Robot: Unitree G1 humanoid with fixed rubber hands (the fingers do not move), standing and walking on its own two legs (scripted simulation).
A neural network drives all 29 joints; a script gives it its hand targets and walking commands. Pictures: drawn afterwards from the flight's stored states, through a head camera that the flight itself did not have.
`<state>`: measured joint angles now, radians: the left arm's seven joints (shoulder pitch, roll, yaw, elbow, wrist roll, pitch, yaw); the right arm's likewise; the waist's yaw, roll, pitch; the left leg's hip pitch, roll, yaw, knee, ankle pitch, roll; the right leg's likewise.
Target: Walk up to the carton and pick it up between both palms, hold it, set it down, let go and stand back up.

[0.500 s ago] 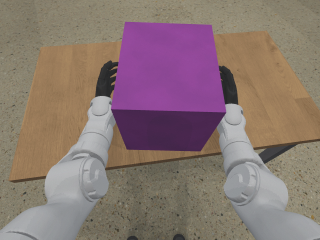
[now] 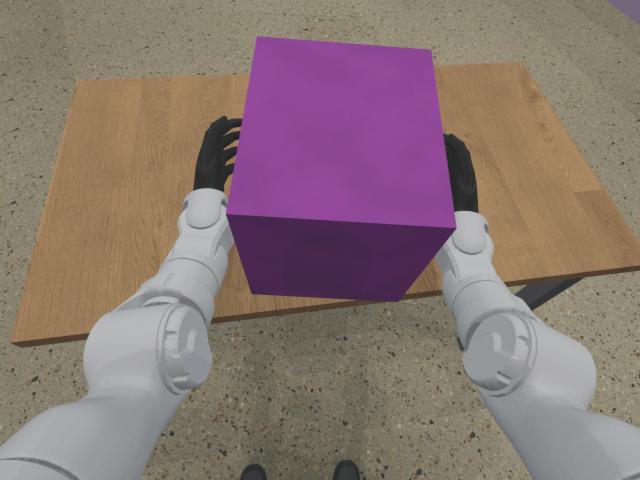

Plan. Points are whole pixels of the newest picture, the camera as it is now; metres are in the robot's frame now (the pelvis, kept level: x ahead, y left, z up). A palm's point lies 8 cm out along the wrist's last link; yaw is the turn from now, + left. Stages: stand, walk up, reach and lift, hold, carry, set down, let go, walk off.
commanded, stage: reach and lift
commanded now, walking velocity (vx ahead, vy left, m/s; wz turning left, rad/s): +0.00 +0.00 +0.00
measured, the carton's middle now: (334, 181) +0.48 -0.01 +0.03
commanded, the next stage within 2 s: none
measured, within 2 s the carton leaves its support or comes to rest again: leaves its support in 0.62 s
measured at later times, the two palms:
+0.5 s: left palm (209, 192) +0.44 +0.15 +0.06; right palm (457, 206) +0.43 -0.17 +0.06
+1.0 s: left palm (162, 146) +0.41 +0.17 +0.17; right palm (477, 153) +0.41 -0.15 +0.18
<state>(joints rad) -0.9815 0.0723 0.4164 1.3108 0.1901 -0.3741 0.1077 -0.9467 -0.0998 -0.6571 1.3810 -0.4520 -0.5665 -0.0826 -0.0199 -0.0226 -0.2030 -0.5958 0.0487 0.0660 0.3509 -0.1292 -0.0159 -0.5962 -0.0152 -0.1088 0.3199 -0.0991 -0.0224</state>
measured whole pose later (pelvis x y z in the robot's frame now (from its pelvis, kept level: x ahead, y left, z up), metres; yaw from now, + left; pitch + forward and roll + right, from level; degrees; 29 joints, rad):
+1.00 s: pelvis -0.02 +0.00 +0.00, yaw +2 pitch +10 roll -1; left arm -1.02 0.18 0.11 1.32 -0.10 -0.07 0.15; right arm -1.03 -0.12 -0.16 1.26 0.04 -0.07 -0.13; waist -0.03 0.04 -0.24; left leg -0.43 0.04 0.01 0.45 -0.19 -0.01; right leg -0.40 -0.01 -0.10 0.38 -0.14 -0.01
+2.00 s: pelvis -0.01 +0.01 +0.01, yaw +3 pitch -6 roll -1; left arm -0.64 0.05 0.26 0.33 0.22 0.57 0.03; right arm -0.72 -0.07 -0.04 0.69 0.18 0.25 -0.17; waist -0.09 -0.05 -0.01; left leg -0.06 0.02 -0.02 0.36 -0.18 -0.01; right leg -0.02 -0.01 -0.10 0.28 -0.15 0.00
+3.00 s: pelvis -0.01 +0.01 +0.01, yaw +3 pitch -5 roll -1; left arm -0.72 0.06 0.29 0.28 0.21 0.73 0.03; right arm -0.85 -0.13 0.01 0.66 0.29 0.44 -0.20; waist -0.10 -0.03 -0.07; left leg -0.09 0.02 -0.03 0.37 -0.19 -0.01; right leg -0.05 0.00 -0.06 0.28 -0.14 0.00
